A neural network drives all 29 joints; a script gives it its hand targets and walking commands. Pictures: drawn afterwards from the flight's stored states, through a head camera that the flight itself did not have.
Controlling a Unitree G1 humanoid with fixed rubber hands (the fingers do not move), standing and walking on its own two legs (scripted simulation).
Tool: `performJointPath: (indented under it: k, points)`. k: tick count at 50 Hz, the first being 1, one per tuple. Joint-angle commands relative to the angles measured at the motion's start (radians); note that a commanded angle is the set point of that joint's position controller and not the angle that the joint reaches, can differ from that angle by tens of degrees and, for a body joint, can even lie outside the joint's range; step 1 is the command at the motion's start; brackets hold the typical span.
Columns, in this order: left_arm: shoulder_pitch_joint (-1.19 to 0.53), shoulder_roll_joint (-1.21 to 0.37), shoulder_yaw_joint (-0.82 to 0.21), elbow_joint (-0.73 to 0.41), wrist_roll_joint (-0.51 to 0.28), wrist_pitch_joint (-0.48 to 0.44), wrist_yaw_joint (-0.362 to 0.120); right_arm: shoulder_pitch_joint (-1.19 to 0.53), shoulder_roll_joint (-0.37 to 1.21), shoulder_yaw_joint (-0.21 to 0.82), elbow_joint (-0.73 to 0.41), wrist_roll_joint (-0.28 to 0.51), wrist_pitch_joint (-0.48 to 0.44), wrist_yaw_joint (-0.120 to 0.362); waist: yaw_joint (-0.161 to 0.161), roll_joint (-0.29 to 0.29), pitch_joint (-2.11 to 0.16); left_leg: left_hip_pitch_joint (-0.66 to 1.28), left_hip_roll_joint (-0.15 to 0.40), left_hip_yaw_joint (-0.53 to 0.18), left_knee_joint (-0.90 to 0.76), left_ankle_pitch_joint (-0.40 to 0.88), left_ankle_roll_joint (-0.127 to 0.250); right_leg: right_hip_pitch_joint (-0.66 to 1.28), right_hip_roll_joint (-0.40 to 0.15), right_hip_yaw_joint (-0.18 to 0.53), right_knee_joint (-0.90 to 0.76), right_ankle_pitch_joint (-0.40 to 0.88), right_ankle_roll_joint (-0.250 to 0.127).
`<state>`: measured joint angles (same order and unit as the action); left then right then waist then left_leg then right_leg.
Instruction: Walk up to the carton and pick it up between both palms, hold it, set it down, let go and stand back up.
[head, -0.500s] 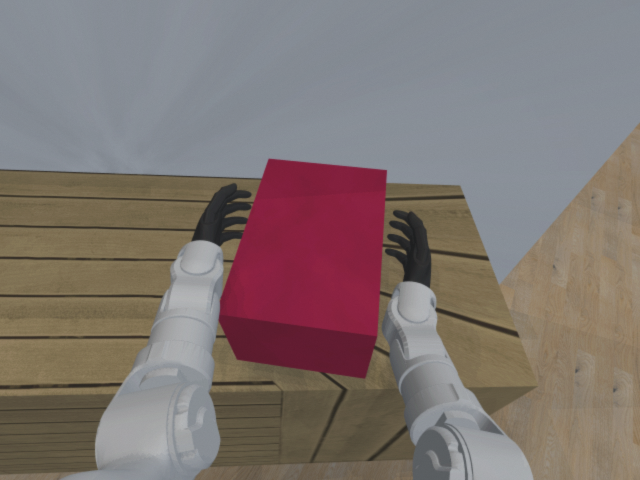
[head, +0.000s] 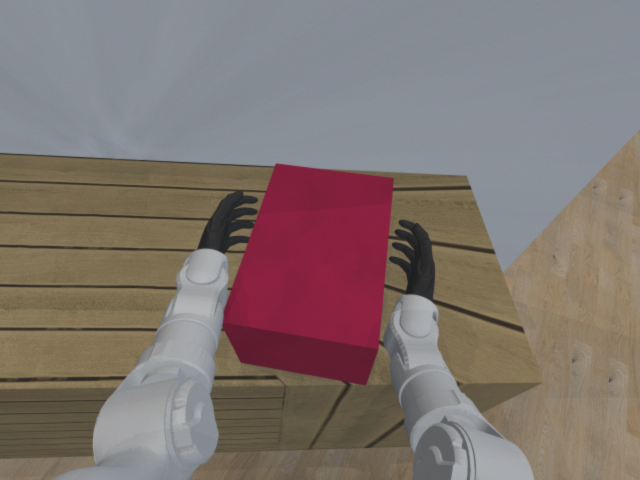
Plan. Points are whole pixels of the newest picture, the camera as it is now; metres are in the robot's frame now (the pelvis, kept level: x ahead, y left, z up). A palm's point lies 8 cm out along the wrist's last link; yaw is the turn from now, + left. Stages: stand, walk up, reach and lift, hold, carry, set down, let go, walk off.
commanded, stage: set down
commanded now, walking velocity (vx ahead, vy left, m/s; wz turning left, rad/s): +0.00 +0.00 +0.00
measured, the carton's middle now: (318, 268) +0.40 -0.03 -0.03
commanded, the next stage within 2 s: none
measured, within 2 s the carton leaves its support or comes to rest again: rests again in 0.22 s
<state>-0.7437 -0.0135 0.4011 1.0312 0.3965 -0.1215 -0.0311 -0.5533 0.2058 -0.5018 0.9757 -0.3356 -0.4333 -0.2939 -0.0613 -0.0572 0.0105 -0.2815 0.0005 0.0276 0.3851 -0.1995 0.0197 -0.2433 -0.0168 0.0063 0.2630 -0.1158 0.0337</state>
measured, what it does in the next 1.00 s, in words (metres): stands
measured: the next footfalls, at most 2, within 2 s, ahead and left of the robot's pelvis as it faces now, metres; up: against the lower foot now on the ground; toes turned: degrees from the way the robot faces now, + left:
none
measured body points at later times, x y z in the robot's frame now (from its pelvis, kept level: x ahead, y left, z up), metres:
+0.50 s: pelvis +0.00 +0.00 +0.00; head +0.06 +0.04 +0.44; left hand +0.42 +0.11 +0.02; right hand +0.35 -0.16 +0.01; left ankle -0.01 +0.09 -0.75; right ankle +0.01 -0.15 -0.75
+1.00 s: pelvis +0.00 +0.00 +0.00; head +0.07 +0.03 +0.44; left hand +0.42 +0.10 +0.02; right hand +0.34 -0.17 +0.01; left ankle -0.01 +0.09 -0.75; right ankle +0.00 -0.15 -0.75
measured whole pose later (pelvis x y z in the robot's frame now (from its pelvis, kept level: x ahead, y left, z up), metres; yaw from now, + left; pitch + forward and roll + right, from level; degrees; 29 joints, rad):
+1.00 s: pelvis +0.00 +0.00 +0.00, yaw +0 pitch +8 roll -2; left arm -0.79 -0.01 0.46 1.16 0.45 -0.28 -0.05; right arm -0.55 0.20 -0.61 1.04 -0.40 -0.52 -0.27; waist -0.06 -0.05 0.00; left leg -0.35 0.01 0.03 0.41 -0.20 0.02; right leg -0.30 -0.01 0.00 0.26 -0.11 0.03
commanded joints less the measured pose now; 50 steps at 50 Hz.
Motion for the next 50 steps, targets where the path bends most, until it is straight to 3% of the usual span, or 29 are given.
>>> performJointPath:
  k: [1, 6, 10, 11, 12, 14, 18, 19, 21, 25, 27, 35, 40, 41, 47, 48, 49, 50]
  points:
    - [-0.589, -0.58, -0.258, 0.045, 0.029, -0.138, -0.127, -0.567, 0.59, 0.266, 0.059, -0.161, -0.092, 0.163, -0.027, 0.126, -0.626, 0.131, 0.025, 0.07, 0.032, 0.393, -0.066, 0.158, 0.042, -0.107, 0.017, 0.328, -0.024]
    - [-0.571, -0.575, -0.247, 0.085, 0.036, -0.148, -0.122, -0.586, 0.578, 0.243, 0.069, -0.169, -0.101, 0.169, -0.017, 0.131, -0.591, 0.131, 0.028, 0.079, 0.027, 0.36, -0.065, 0.11, 0.045, -0.105, 0.006, 0.249, -0.033]
    - [-0.569, -0.579, -0.23, 0.113, 0.043, -0.165, -0.119, -0.594, 0.569, 0.235, 0.08, -0.18, -0.113, 0.173, -0.015, 0.124, -0.579, 0.12, 0.029, 0.076, 0.034, 0.368, -0.065, 0.113, 0.048, -0.106, 0.014, 0.267, -0.033]
    - [-0.549, -0.564, -0.22, 0.115, 0.05, -0.169, -0.119, -0.577, 0.571, 0.25, 0.083, -0.179, -0.115, 0.174, -0.002, 0.116, -0.564, 0.111, 0.028, 0.08, 0.027, 0.363, -0.062, 0.127, 0.043, -0.101, 0.015, 0.274, -0.031]
    - [-0.564, -0.575, -0.227, 0.111, 0.047, -0.173, -0.122, -0.568, 0.576, 0.231, 0.102, -0.18, -0.117, 0.172, -0.023, 0.117, -0.561, 0.108, 0.028, 0.08, 0.03, 0.367, -0.064, 0.125, 0.045, -0.107, 0.015, 0.284, -0.032]
    - [-0.553, -0.573, -0.204, 0.125, 0.059, -0.18, -0.123, -0.564, 0.586, 0.236, 0.105, -0.184, -0.119, 0.171, -0.005, 0.11, -0.557, 0.1, 0.029, 0.078, 0.029, 0.359, -0.058, 0.13, 0.044, -0.097, 0.014, 0.267, -0.033]
    - [-0.565, -0.573, -0.198, 0.148, 0.063, -0.195, -0.119, -0.576, 0.574, 0.206, 0.122, -0.205, -0.129, 0.176, -0.012, 0.116, -0.544, 0.084, 0.033, 0.08, 0.028, 0.32, -0.059, 0.1, 0.048, -0.1, 0.011, 0.216, -0.039]
    - [-0.544, -0.565, -0.18, 0.162, 0.074, -0.193, -0.119, -0.57, 0.569, 0.2, 0.125, -0.207, -0.129, 0.176, -0.001, 0.117, -0.521, 0.078, 0.032, 0.081, 0.031, 0.329, -0.058, 0.1, 0.044, -0.099, 0.013, 0.219, -0.035]
    - [-0.553, -0.557, -0.171, 0.167, 0.075, -0.201, -0.118, -0.578, 0.572, 0.198, 0.119, -0.21, -0.131, 0.178, -0.001, 0.094, -0.52, 0.061, 0.03, 0.082, 0.023, 0.286, -0.047, 0.091, 0.045, -0.094, 0.009, 0.185, -0.037]
    - [-0.538, -0.545, -0.138, 0.179, 0.098, -0.203, -0.119, -0.566, 0.57, 0.183, 0.134, -0.219, -0.13, 0.181, 0.011, 0.1, -0.498, 0.055, 0.03, 0.088, 0.015, 0.276, -0.046, 0.102, 0.041, -0.093, 0.015, 0.178, -0.034]
    - [-0.517, -0.558, -0.149, 0.178, 0.093, -0.206, -0.117, -0.55, 0.57, 0.175, 0.148, -0.223, -0.137, 0.18, -0.003, 0.103, -0.496, 0.062, 0.033, 0.081, 0.021, 0.294, -0.05, 0.097, 0.045, -0.095, 0.017, 0.196, -0.039]
    - [-0.484, -0.527, -0.114, 0.213, 0.115, -0.225, -0.118, -0.517, 0.584, 0.186, 0.163, -0.227, -0.148, 0.178, 0.025, 0.082, -0.481, 0.019, 0.03, 0.085, 0.022, 0.267, -0.038, 0.109, 0.038, -0.081, 0.022, 0.198, -0.036]
    - [-0.483, -0.517, -0.101, 0.208, 0.125, -0.229, -0.116, -0.508, 0.568, 0.162, 0.164, -0.234, -0.15, 0.18, 0.026, 0.088, -0.45, -0.004, 0.03, 0.081, 0.017, 0.225, -0.037, 0.084, 0.04, -0.079, 0.014, 0.141, -0.038]
    - [-0.482, -0.525, -0.103, 0.209, 0.125, -0.227, -0.115, -0.508, 0.567, 0.151, 0.158, -0.24, -0.148, 0.178, 0.013, 0.086, -0.44, 0.0, 0.03, 0.081, 0.013, 0.219, -0.039, 0.079, 0.041, -0.085, 0.014, 0.133, -0.04]
    - [-0.445, -0.505, -0.072, 0.231, 0.142, -0.219, -0.117, -0.494, 0.555, 0.139, 0.169, -0.239, -0.153, 0.184, 0.035, 0.073, -0.4, -0.02, 0.031, 0.079, 0.016, 0.199, -0.032, 0.059, 0.04, -0.081, 0.013, 0.099, -0.04]
    - [-0.458, -0.518, -0.092, 0.223, 0.129, -0.223, -0.116, -0.503, 0.555, 0.131, 0.151, -0.249, -0.156, 0.179, 0.014, 0.073, -0.419, -0.013, 0.032, 0.075, 0.016, 0.192, -0.036, 0.058, 0.041, -0.088, 0.017, 0.107, -0.04]
    - [-0.445, -0.506, -0.077, 0.239, 0.139, -0.223, -0.118, -0.492, 0.552, 0.147, 0.163, -0.245, -0.155, 0.183, 0.03, 0.074, -0.405, -0.018, 0.031, 0.075, 0.013, 0.195, -0.032, 0.07, 0.041, -0.084, 0.018, 0.117, -0.037]
    - [-0.447, -0.505, -0.08, 0.229, 0.136, -0.225, -0.116, -0.488, 0.555, 0.143, 0.157, -0.243, -0.152, 0.184, 0.021, 0.083, -0.408, -0.025, 0.03, 0.071, 0.014, 0.188, -0.03, 0.063, 0.042, -0.082, 0.017, 0.101, -0.042]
